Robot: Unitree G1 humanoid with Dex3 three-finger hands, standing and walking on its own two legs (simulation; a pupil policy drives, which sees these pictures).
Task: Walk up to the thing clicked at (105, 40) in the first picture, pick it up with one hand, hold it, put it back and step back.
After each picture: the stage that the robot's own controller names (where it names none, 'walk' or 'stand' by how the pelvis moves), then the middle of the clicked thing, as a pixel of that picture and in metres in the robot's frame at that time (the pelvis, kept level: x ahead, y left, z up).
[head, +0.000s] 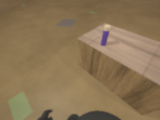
stand; (105, 36) +0.96 -0.10 -0.03
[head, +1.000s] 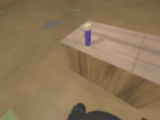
walk; (87, 35) +0.86 +0.16 -0.01
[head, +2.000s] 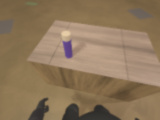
rise first; (67, 46) +0.57 +0.24 +0.01
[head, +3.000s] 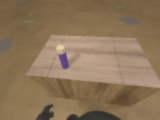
stand; (63, 58) +0.52 +0.29 -0.03
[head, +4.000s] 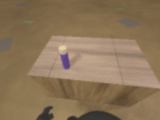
stand; (64, 58) +0.53 +0.27 -0.03
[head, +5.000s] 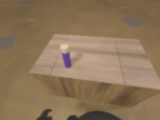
stand; (66, 57) +0.54 +0.26 -0.03
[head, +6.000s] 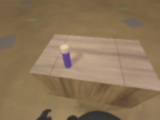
stand; (66, 57) +0.54 +0.26 -0.03
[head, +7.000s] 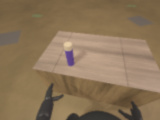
rise first; (69, 55) +0.55 +0.24 -0.03
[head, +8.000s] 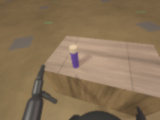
go down; (74, 57) +0.56 +0.23 -0.03
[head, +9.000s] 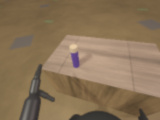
go down; (75, 57) +0.55 +0.23 -0.03
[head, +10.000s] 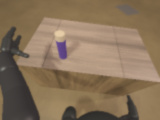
go down; (61, 46) +0.56 +0.22 +0.01
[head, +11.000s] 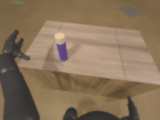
approach; (62, 48) +0.55 +0.23 +0.01
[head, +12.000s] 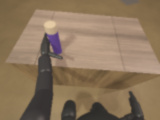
close in; (54, 40) +0.56 +0.24 +0.05
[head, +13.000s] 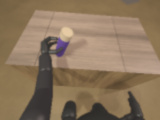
lift; (62, 44) +0.52 +0.18 +0.06
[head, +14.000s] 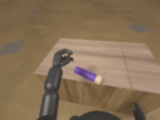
lift; (87, 74) +0.45 +0.06 -0.08
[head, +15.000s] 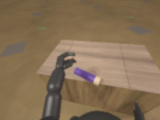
close; (86, 75) +0.45 +0.07 -0.10
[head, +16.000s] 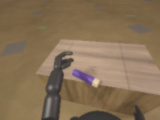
stand; (85, 77) +0.43 +0.08 -0.11
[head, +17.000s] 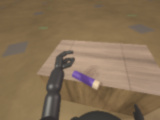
stand; (85, 79) +0.41 +0.08 -0.11
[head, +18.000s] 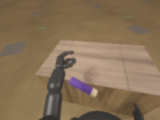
stand; (82, 86) +0.36 +0.09 -0.15
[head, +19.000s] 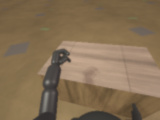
crouch; out of the picture +0.03 +0.43 -0.73
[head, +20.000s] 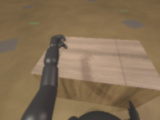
crouch; out of the picture +0.03 +0.42 -0.73
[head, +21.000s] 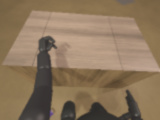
lower; out of the picture +0.04 +0.42 -0.66
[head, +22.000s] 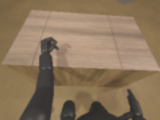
lower; (41, 118) +0.06 +0.44 -0.66
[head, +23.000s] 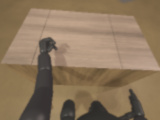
lower; (40, 115) +0.07 +0.45 -0.66
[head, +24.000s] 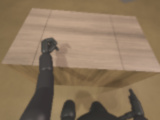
lower; (39, 113) +0.08 +0.47 -0.66
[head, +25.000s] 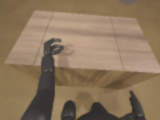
open; (38, 111) +0.11 +0.49 -0.66
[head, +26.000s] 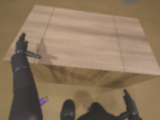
sink last; (35, 106) +0.14 +0.51 -0.67
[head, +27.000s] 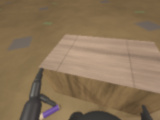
sink last; (49, 111) +0.18 +0.55 -0.70
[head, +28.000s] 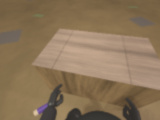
stand; (44, 107) +0.20 +0.56 -0.69
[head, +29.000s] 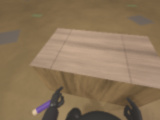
stand; (43, 106) +0.20 +0.58 -0.68
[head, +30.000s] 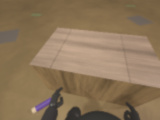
stand; (42, 105) +0.22 +0.59 -0.68
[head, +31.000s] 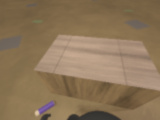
stand; (45, 108) +0.22 +0.59 -0.74
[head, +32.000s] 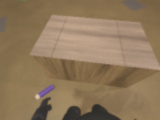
walk; (45, 91) +0.29 +0.58 -0.73
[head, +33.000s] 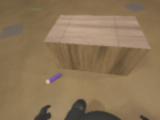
walk; (54, 78) +0.56 +0.64 -0.72
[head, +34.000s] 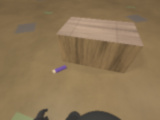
stand; (59, 69) +0.86 +0.60 -0.73
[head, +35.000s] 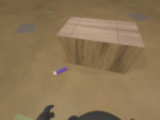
stand; (60, 70) +0.82 +0.58 -0.75
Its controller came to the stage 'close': yes
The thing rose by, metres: 0.00
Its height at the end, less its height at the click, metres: -0.71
